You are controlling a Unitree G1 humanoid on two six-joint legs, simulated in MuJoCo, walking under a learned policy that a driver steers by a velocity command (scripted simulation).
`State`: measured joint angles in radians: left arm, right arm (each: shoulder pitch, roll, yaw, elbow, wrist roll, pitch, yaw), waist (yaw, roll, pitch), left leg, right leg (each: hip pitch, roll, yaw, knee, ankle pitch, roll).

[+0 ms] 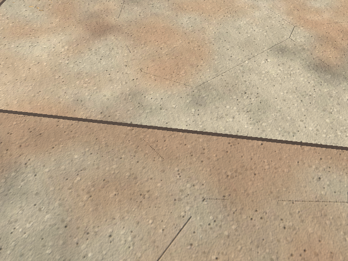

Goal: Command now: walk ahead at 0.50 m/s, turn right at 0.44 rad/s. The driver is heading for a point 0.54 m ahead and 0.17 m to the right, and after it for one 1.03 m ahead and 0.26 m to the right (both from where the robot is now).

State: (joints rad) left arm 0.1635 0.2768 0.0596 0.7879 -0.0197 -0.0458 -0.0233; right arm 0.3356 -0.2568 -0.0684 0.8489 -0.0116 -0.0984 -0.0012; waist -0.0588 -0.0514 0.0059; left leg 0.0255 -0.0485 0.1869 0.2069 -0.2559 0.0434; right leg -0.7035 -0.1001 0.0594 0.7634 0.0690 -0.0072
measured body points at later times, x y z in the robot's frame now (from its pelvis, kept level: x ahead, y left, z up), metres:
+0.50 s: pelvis +0.28 -0.06 +0.00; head +0.32 -0.08 +0.45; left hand +0.43 +0.20 -0.10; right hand +0.42 -0.36 -0.08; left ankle +0.50 +0.08 -0.69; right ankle +0.23 -0.13 -0.74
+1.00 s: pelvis +0.54 -0.10 +0.00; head +0.57 -0.12 +0.45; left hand +0.85 -0.01 -0.08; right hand +0.40 -0.36 -0.12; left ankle +0.54 +0.02 -0.74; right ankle +0.58 -0.32 -0.68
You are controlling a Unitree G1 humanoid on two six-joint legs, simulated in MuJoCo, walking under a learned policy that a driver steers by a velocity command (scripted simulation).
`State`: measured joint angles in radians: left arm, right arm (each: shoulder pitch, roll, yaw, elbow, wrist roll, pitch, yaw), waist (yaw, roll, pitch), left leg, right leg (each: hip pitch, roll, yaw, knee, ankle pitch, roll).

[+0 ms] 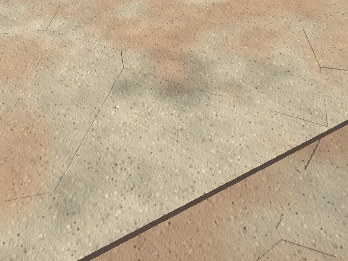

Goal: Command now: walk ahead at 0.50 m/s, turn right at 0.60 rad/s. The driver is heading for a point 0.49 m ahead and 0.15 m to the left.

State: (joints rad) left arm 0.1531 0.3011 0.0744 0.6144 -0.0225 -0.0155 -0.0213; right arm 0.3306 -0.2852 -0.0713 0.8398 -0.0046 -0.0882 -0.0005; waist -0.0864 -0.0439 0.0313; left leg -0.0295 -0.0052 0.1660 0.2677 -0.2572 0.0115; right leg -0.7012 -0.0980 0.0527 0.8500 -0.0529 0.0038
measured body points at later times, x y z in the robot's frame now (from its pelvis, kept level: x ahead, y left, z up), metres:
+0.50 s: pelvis +0.27 -0.05 +0.00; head +0.29 -0.05 +0.45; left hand +0.31 +0.23 -0.12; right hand +0.44 -0.31 -0.11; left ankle +0.41 +0.13 -0.68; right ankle +0.22 -0.15 -0.74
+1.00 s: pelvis +0.48 +0.03 +0.00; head +0.52 +0.06 +0.45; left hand +0.54 +0.33 -0.13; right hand +0.67 -0.19 -0.11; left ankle +0.50 +0.11 -0.74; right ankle +0.59 -0.13 -0.70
